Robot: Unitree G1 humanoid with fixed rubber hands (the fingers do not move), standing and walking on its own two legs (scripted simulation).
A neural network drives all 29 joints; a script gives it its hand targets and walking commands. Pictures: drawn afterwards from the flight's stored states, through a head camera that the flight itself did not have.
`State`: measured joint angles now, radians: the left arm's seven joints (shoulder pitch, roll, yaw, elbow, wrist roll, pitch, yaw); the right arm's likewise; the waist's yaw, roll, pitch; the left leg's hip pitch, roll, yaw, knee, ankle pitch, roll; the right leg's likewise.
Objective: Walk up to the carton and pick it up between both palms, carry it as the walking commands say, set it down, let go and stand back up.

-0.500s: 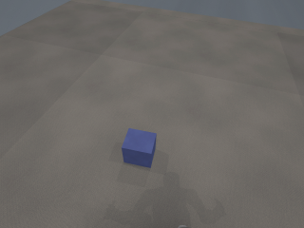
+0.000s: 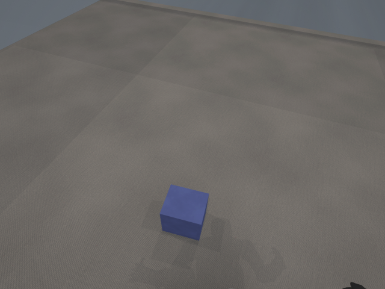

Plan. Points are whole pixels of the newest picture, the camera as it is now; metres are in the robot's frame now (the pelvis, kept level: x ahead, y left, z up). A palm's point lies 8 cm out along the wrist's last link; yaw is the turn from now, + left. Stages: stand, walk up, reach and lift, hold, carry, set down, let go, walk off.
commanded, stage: walk up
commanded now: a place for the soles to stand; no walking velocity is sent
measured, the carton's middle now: (185, 212) +0.61 +0.03 -0.65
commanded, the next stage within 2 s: none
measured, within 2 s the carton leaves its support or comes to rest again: neither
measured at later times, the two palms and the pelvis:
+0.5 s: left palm (51, 268) +0.20 +0.31 -0.07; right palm (352, 285) +0.17 -0.33 -0.09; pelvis +0.07 -0.01 +0.01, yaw +1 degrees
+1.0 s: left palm out of the picture +0.08 +0.46 -0.05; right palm (324, 256) +0.23 -0.28 -0.07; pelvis +0.08 +0.07 +0.00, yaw -1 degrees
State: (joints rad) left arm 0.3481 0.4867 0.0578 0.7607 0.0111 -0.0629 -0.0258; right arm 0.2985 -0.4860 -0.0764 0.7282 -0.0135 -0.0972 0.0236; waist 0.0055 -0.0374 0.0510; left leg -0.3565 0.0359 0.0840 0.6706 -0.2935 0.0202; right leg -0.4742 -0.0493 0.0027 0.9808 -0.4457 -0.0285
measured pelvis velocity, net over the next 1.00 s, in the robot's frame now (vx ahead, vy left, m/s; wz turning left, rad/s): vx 0.08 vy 0.07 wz -0.02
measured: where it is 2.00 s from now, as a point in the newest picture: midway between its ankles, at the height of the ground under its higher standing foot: outside the picture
